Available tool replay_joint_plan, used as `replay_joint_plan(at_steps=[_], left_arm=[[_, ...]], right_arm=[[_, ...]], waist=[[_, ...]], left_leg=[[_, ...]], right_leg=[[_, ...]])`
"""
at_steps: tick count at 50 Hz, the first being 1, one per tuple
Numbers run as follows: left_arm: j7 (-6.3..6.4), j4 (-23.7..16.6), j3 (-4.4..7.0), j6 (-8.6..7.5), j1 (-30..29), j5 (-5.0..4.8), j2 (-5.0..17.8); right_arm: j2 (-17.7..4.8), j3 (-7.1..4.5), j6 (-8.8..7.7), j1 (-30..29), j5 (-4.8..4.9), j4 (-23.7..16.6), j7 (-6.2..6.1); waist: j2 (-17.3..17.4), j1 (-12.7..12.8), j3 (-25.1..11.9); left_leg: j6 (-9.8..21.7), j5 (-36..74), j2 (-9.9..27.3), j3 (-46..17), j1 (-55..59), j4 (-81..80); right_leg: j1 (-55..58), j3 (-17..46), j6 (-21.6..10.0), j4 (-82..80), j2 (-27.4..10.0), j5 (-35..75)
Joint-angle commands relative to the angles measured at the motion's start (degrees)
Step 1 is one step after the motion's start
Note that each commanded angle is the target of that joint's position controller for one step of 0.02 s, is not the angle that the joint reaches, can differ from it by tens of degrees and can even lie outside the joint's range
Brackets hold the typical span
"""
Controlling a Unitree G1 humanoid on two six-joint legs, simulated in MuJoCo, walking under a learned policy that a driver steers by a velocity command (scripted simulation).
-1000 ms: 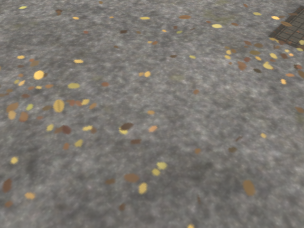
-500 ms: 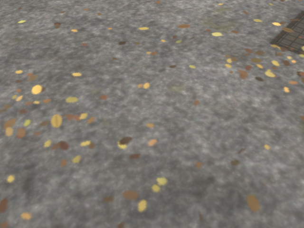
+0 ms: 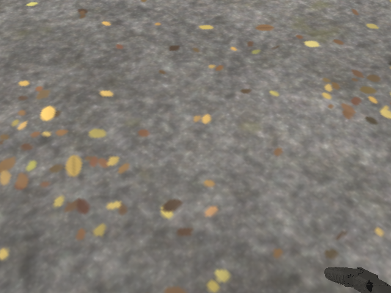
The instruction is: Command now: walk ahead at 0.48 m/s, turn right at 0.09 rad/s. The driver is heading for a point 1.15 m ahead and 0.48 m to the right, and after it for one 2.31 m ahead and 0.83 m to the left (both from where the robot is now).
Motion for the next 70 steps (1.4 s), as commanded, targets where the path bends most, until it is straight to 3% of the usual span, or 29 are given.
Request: replay_joint_plan(at_steps=[1,2,3,4,6,11,17,22,25,27,28,29,30,31,32,34,38,43,48,51,52,53,54,55,56,58,60,62,70], left_arm=[[-0.89,-4.2,-0.14,-3.19,2.8,-2.15,3.5],[-0.79,-6.7,0.91,-3.88,-3.4,-3.56,6.8],[-0.15,-7.4,1.12,-3.97,-6.3,-3.31,7.2],[0.33,-7.3,1.71,-3.44,-6.9,-2.39,6.7],[0.3,-6.4,1.99,-1.49,-3.4,-2.33,4.0],[0.47,-9.8,2.83,0.48,-10.7,-1.73,4.1],[-1.6,-14.0,2.25,-0.63,-21.6,-1.07,2.7],[-3.72,-19.3,1.49,-0.65,-29.4,-1.29,1.9],[-4.64,-20.8,2.73,-0.38,-25.9,-1.59,4.7],[-4.14,-18.0,5.76,-0.21,-11.1,-1.88,10.2],[-2.66,-16.3,7.81,0.41,-2.7,-1.64,15.8],[-2.39,-18.1,8.29,0.1,-5.5,-1.65,20.3],[-2.49,-18.2,6.7,-0.22,-2.9,-0.64,15.4],[-2.4,-18.1,5.8,-0.78,-4.9,-0.26,11.8],[-2.6,-18.8,5.17,-1.3,-9.4,-0.66,9.7],[-2.32,-20.9,4.12,-1.52,-15.3,-0.3,7.0],[-1.0,-21.1,4.95,-1.72,-13.4,-0.79,10.6],[-0.04,-20.7,5.21,-0.8,-9.3,-1.32,11.2],[0.33,-20.2,5.12,-0.04,-6.5,-1.58,10.7],[0.49,-21.5,4.58,0.39,-8.8,-1.17,9.2],[0.21,-22.8,3.35,0.17,-9.5,-0.45,6.1],[0.18,-24.3,2.14,-0.49,-1.2,-1.68,2.0],[0.27,-23.5,2.6,-0.67,0.3,-2.72,7.2],[0.28,-23.6,3.7,-0.3,-5.5,-2.58,11.5],[0.35,-24.5,3.87,0.07,-9.6,-1.8,11.7],[-0.12,-25.6,4.13,0.42,-11.9,-1.22,9.9],[-0.57,-26.1,3.69,1.14,-11.0,-1.89,7.3],[-0.55,-27.2,3.18,1.39,-12.7,-1.43,5.7],[-2.58,-29.9,1.51,-0.39,-25.1,-1.11,3.8]], right_arm=[[-10.8,-3.26,0.19,25.7,-0.73,4.7,-0.21],[-8.7,-2.54,-0.2,19.9,-0.54,4.0,-0.4],[-7.5,-2.0,-0.64,14.7,-0.74,3.1,-0.35],[-6.1,-1.71,-1.09,12.1,-1.28,3.1,-0.12],[-3.9,-1.28,-1.4,11.3,-1.96,4.4,0.05],[-7.1,-2.11,-1.64,14.4,-2.2,6.6,-1.67],[-8.9,-2.21,-0.63,18.4,-1.82,6.9,-3.44],[-10.3,-2.78,1.63,23.4,-0.94,8.0,-3.7],[-12.7,-3.46,2.83,20.6,-0.6,6.4,-4.16],[-13.5,-3.5,3.5,18.2,-0.27,5.1,-4.46],[-11.9,-2.82,2.86,18.9,-1.11,3.6,-4.36],[-3.2,-0.27,0.65,23.5,-1.8,0.6,-3.12],[-8.4,-1.14,-2.3,17.1,0.38,-0.8,-2.01],[-9.7,-1.48,-3.33,12.5,2.15,-2.4,-1.63],[-9.1,-1.38,-3.52,12.1,1.38,-2.3,-1.97],[-10.1,-2.39,-2.02,13.5,-0.69,-1.6,-2.48],[-7.7,-2.11,0.13,10.9,-2.08,-3.9,-2.86],[-5.8,-1.13,-0.22,0.3,-1.44,-7.3,-2.3],[-9.0,-2.03,-1.41,-2.3,-0.62,-9.5,-1.14],[-11.7,-3.55,-2.4,7.6,-1.04,-7.4,-1.31],[-14.6,-4.41,-2.57,16.2,-2.07,-6.6,-1.77],[-19.6,-5.64,-1.85,23.0,-2.94,-4.9,-1.9],[-15.5,-4.89,-1.43,23.3,-1.34,-4.7,-1.54],[-10.8,-3.65,-0.96,20.4,-1.04,-5.9,-1.76],[-9.4,-3.04,-0.37,17.3,-1.44,-6.3,-1.89],[-7.5,-2.23,-0.01,14.2,-2.09,-5.7,-1.94],[-7.7,-2.47,-0.41,14.1,-1.72,-4.9,-1.86],[-9.3,-2.98,-0.91,15.4,-1.48,-3.7,-1.68],[-12.9,-3.49,0.53,19.7,0.11,-0.2,-1.67]], waist=[[10.5,-10.5,-21.3],[8.2,-9.0,-11.8],[2.2,-6.8,-7.8],[1.3,-4.8,-5.5],[4.1,-1.9,-4.3],[2.9,-2.0,0.8],[1.6,-5.4,2.4],[1.5,-7.8,4.1],[5.2,-3.7,-0.5],[5.5,4.7,-8.9],[-1.6,7.4,-14.5],[-15.0,0.2,-20.5],[-8.0,4.3,-24.5],[-5.8,4.1,-16.7],[0.5,0.7,-10.7],[0.7,-3.4,-6.9],[0.0,-4.2,-4.0],[-3.9,0.1,-2.6],[-5.9,0.4,-3.1],[-7.4,-5.2,-7.1],[-3.1,-9.1,-14.6],[14.9,-6.4,-23.0],[16.5,-6.8,-22.5],[9.5,-8.4,-14.3],[5.1,-7.8,-9.2],[5.5,-5.1,-3.8],[7.0,-4.1,-3.1],[5.4,-4.0,-2.5],[4.1,-7.4,-0.3]], left_leg=[[13.6,-21.0,22.2,-46.8,51.8,-17.7],[10.6,-16.5,21.1,-36.4,42.5,-18.6],[9.2,-8.5,19.5,-28.4,32.9,-20.3],[8.1,-3.6,17.6,-22.3,26.0,-21.9],[6.9,-2.0,14.6,-14.5,19.9,-25.0],[7.4,1.7,14.5,-5.8,19.1,-29.1],[5.1,7.3,13.6,3.2,25.4,-29.0],[4.6,16.0,17.0,6.4,37.2,-23.2],[2.7,42.7,17.4,9.1,38.7,-12.7],[0.0,47.9,14.7,10.8,32.6,7.9],[-2.6,27.3,11.9,10.8,17.9,26.2],[-6.3,-25.3,-2.1,3.1,-7.7,48.2],[-4.1,-25.9,-0.7,-9.6,-14.2,51.4],[-2.4,-21.7,2.2,-9.5,-17.5,49.0],[-2.0,-17.3,5.0,-9.1,-15.1,42.5],[-3.0,-14.1,7.9,-8.9,-6.8,34.9],[-7.0,-7.8,7.2,-6.7,-5.2,22.8],[-7.6,9.8,2.4,-5.3,-0.3,0.8],[-5.5,6.0,0.9,-7.7,2.0,-6.3],[-2.0,2.4,1.2,-6.7,16.0,-9.6],[1.6,0.7,9.6,-14.1,30.5,-7.8],[11.3,-7.2,23.5,-39.5,51.7,-11.1],[12.5,-21.1,26.4,-50.6,52.6,-15.0],[9.5,-23.1,23.5,-41.5,45.6,-16.2],[7.2,-17.1,20.8,-32.6,37.8,-16.8],[5.7,-6.6,16.3,-22.0,26.8,-19.8],[6.0,-2.6,15.1,-16.2,23.4,-22.6],[7.6,1.9,15.5,-13.3,22.7,-24.4],[6.2,7.2,13.9,-3.0,25.6,-24.9]], right_leg=[[-41.3,10.0,-2.5,44.2,2.6,-2.1],[-44.4,8.2,-3.4,44.6,-0.1,2.8],[-41.3,7.2,-3.4,41.7,-3.5,8.7],[-38.1,6.9,-3.3,38.5,-5.4,11.7],[-32.7,7.4,-3.4,34.9,-7.4,13.8],[-42.4,8.5,-1.9,26.7,-7.9,22.8],[-44.6,2.9,-1.3,9.1,-6.3,35.9],[-48.8,-1.8,-3.0,2.4,-4.9,28.7],[-38.3,-6.9,-5.9,1.7,0.2,20.4],[-17.0,-7.5,-9.7,-2.9,4.9,22.2],[0.5,6.6,-13.3,-5.0,-3.2,21.2],[19.2,42.2,-25.6,-12.8,-18.1,14.9],[21.2,47.5,-24.7,-19.1,-19.0,13.2],[15.9,37.5,-21.5,-18.6,-16.9,17.1],[5.8,29.5,-19.2,-18.8,-14.1,23.4],[-7.3,21.6,-17.1,-20.7,-10.3,31.4],[-15.8,16.3,-17.1,-23.4,-7.8,37.9],[-18.6,13.0,-12.4,-21.5,-3.5,29.8],[-11.4,21.1,-10.8,-14.9,-6.9,25.0],[-11.7,22.0,-8.1,-5.2,-4.3,30.5],[-18.3,17.9,-5.9,9.2,-0.9,26.0],[-39.1,10.3,-1.6,29.2,7.5,0.5],[-48.5,11.1,-0.9,39.0,3.6,-4.7],[-51.1,10.9,-0.4,41.9,1.0,0.5],[-49.6,8.6,-0.1,41.0,-1.2,5.1],[-45.4,8.0,-0.2,35.8,-4.3,9.7],[-43.1,6.4,-0.2,33.0,-5.5,11.0],[-43.9,6.4,0.2,28.6,-5.6,13.0],[-38.9,0.3,-0.2,3.3,-3.7,28.6]])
